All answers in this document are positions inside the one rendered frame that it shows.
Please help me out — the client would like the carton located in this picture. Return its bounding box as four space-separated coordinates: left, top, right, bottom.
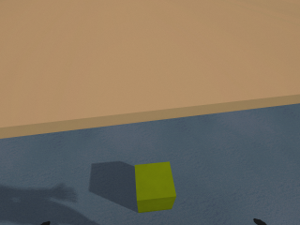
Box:
134 161 176 213

